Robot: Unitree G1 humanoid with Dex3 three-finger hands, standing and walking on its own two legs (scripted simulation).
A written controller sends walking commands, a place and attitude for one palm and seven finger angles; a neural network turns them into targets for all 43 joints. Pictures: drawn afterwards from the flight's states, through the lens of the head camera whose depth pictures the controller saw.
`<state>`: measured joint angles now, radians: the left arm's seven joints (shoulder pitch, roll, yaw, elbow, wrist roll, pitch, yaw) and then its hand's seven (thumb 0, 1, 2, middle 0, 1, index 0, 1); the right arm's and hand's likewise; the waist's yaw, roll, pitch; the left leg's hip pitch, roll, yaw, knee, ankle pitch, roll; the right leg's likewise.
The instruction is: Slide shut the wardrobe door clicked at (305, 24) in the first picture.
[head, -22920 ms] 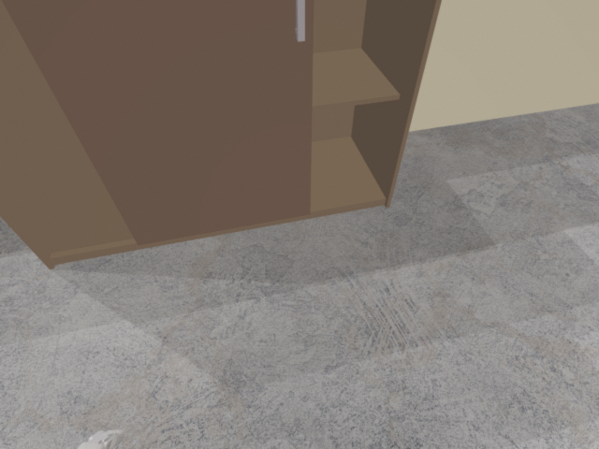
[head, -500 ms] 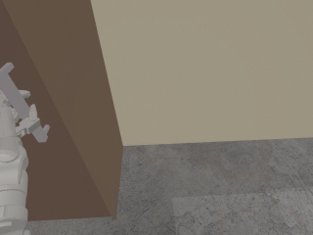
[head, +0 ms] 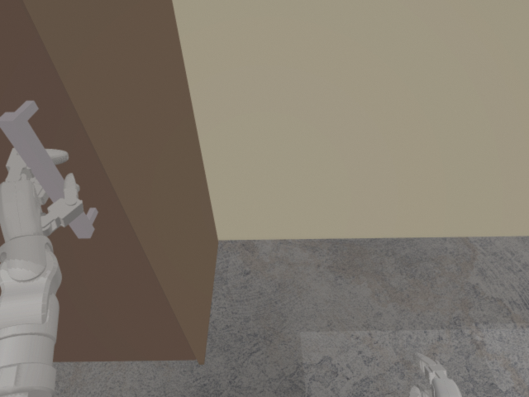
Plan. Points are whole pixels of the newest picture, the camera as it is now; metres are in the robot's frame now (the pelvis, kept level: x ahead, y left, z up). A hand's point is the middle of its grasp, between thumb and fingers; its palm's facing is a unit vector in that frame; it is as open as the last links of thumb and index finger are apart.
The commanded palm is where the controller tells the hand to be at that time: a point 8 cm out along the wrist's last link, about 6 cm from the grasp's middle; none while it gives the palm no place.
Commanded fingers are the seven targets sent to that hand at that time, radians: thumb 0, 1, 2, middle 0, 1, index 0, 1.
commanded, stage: stop walking and hold the door there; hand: left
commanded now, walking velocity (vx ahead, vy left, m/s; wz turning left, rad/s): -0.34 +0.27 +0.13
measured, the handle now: (60, 176) +0.37 +0.34 +0.17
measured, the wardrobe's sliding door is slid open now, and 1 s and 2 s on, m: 0.00 0.00 0.00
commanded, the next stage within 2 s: loosen the grip on the handle in 1.78 s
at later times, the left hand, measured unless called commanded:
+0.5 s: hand (71, 203) +0.32 +0.30 +0.16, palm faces +0.35 -0.92 -0.17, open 5.9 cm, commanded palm +0.29 +0.33 +0.15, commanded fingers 0.00 0.90 0.90 -0.45 -1.40 -0.45 -1.40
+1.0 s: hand (67, 204) +0.32 +0.30 +0.16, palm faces +0.22 -0.97 -0.10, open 5.9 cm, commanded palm +0.29 +0.33 +0.15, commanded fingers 0.00 0.90 0.90 -0.45 -1.40 -0.45 -1.40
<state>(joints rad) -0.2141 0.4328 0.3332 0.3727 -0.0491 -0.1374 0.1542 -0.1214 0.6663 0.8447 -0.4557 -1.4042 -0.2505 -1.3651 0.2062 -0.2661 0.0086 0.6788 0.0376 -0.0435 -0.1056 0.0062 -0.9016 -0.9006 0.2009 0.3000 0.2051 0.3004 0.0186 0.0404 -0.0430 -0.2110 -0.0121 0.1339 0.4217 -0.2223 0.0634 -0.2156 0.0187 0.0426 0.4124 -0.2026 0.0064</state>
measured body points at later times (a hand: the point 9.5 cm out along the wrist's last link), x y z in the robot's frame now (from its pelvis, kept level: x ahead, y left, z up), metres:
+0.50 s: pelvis -0.05 +0.07 +0.00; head -0.04 +0.07 +0.45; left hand +0.30 +0.35 +0.17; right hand +0.09 -0.15 -0.11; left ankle +0.00 +0.09 -0.74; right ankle -0.06 -0.06 -0.71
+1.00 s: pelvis -0.06 +0.12 +0.01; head -0.05 +0.15 +0.46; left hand +0.30 +0.35 +0.16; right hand +0.07 -0.12 -0.08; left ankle -0.01 +0.15 -0.74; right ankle -0.06 -0.04 -0.68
